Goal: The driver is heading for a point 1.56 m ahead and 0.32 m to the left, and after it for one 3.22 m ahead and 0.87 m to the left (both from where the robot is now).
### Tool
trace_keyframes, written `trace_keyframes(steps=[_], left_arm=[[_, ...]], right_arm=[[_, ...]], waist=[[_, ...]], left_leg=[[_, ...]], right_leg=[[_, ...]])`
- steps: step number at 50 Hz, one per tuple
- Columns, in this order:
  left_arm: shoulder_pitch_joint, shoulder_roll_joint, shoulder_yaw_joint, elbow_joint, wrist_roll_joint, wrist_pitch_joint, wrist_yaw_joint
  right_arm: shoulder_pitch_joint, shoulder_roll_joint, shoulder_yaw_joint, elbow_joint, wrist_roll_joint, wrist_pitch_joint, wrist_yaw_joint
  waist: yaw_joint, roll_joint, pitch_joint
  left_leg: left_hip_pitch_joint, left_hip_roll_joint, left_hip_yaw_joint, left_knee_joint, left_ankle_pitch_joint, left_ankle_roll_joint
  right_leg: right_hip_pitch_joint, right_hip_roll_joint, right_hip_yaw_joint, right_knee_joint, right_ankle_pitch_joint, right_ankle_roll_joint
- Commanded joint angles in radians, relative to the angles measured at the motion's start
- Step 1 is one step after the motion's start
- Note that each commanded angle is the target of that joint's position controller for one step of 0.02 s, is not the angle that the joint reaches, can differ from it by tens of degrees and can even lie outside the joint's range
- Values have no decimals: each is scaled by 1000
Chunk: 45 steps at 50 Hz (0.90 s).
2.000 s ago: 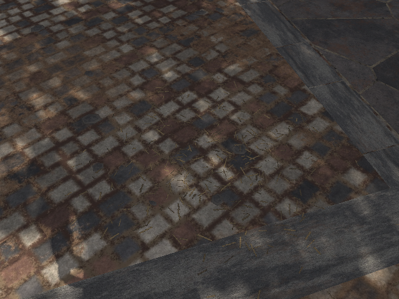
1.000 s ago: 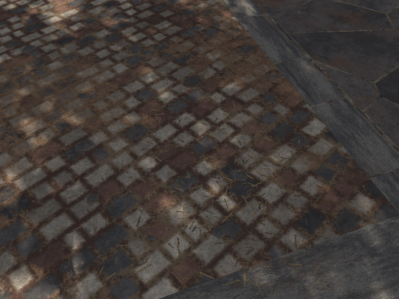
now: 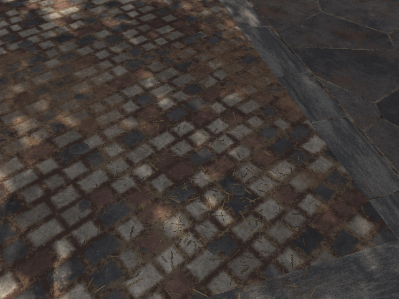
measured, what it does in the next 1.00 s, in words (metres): walks ahead: right foot, then left foot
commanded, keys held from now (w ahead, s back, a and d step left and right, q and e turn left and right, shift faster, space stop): w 1.00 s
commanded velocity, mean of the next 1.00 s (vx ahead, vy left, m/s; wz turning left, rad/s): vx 0.47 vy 0.00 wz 0.00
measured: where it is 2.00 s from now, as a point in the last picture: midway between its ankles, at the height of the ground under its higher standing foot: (191, 171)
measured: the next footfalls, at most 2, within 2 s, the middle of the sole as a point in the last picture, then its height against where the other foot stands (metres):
right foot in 0.46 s outside the picture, level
left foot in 1.00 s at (171, 253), level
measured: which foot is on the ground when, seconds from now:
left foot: down 0.00-0.46, up 0.48-0.98, down 1.00-1.00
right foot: up 0.00-0.44, down 0.46-1.00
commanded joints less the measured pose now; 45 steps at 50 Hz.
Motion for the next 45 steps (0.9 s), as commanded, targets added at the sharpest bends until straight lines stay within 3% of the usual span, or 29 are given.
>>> trace_keyframes(steps=[1,2,4,6,9,13,16,19,21,22,23,24,25,26,27,29,32,35,40,45], left_arm=[[-153,54,2,-136,31,-36,-22],[-182,63,6,-146,40,-40,-34],[-172,31,1,-137,22,-52,-49],[-165,40,8,-128,24,-44,-57],[-232,36,11,-154,19,-28,-56],[-440,21,-1,-238,11,-22,-56],[-524,21,-12,-272,0,-24,-55],[-470,60,0,-272,0,-29,-41],[-244,101,24,-203,-2,-43,-27],[-94,126,40,-154,7,-51,-19],[56,209,64,-128,33,-55,-12],[49,251,76,-134,27,-43,-20],[-78,214,69,-151,0,-38,-29],[-173,146,50,-168,-8,-45,-32],[-201,87,34,-160,-1,-56,-33],[-173,39,13,-128,4,-76,-23],[-97,71,10,-101,2,-94,-17],[-33,91,6,-94,0,-94,-19],[71,86,-7,-80,-4,-93,-15],[133,100,-7,-56,11,-88,-2]], right_arm=[[391,-171,-46,83,3,7,-11],[281,-134,-35,46,0,7,-8],[170,-114,-25,4,5,-13,-4],[186,-80,-11,13,7,-30,-9],[269,-70,0,48,8,-38,-12],[287,-68,14,51,5,-42,-16],[294,-90,13,55,3,-47,-21],[262,-124,5,57,3,-53,-25],[228,-152,-5,53,3,-49,-27],[208,-157,-8,47,9,-46,-24],[224,-113,1,22,12,-44,-17],[333,-25,5,14,44,-40,-1],[228,-115,-13,-9,21,-35,-2],[107,-126,-20,-49,11,-38,3],[72,-108,-21,-57,9,-39,5],[98,-61,-19,-51,-16,-13,12],[62,-52,-22,-72,-18,15,23],[-98,-78,-25,-130,-15,26,30],[-309,-66,-12,-195,5,22,36],[-418,-81,-12,-235,6,11,33]], waist=[[-134,293,152],[-77,162,216],[-20,87,199],[-7,83,151],[-13,117,128],[-40,133,163],[-51,157,171],[-3,165,127],[94,160,6],[159,143,-65],[190,40,-175],[109,-181,-283],[83,-32,-168],[61,13,-29],[25,75,47],[-35,63,68],[-56,28,83],[-28,11,117],[32,-15,123],[57,-29,130]], left_leg=[[322,409,-717,-444,-538,142],[227,389,-663,-443,-495,145],[178,306,-474,-454,-219,109],[222,247,-334,-437,35,84],[279,217,-222,-389,363,74],[240,192,-153,-384,565,76],[233,193,-122,-376,664,77],[284,218,-94,-265,963,71],[308,216,-77,-5,1105,61],[214,190,-60,192,971,52],[24,132,-29,502,569,48],[-302,-71,-55,895,-189,13],[-417,-1,-143,929,-107,35],[-440,45,-137,880,-14,39],[-389,78,-137,806,34,38],[-273,110,-139,706,47,18],[-297,117,-105,619,75,-4],[-407,134,-67,491,189,-27],[-405,95,-7,211,329,-40],[-414,56,13,74,276,-1]], right_leg=[[-633,22,-41,450,-128,-46],[-641,-31,0,527,-31,-52],[-578,-69,18,504,131,-37],[-553,-65,-14,484,204,-16],[-602,-51,-55,463,245,-1],[-586,-26,-107,268,308,13],[-478,5,-145,95,341,-9],[-324,48,-157,22,302,-66],[-101,89,-145,-29,278,-107],[99,55,-109,-89,298,-129],[315,-178,155,-109,108,-172],[504,-428,712,-280,16,-335],[384,-380,681,-363,-129,-316],[232,-351,524,-389,-97,-279],[96,-312,418,-420,49,-241],[-39,-235,259,-434,225,-184],[-56,-199,160,-448,379,-173],[-16,-176,104,-472,456,-153],[82,-148,40,-452,642,-106],[267,-197,35,-386,787,-123]])
Over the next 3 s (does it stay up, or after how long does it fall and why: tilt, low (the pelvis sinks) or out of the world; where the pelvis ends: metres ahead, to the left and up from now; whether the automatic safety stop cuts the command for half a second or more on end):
stays up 1.57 0.17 0.02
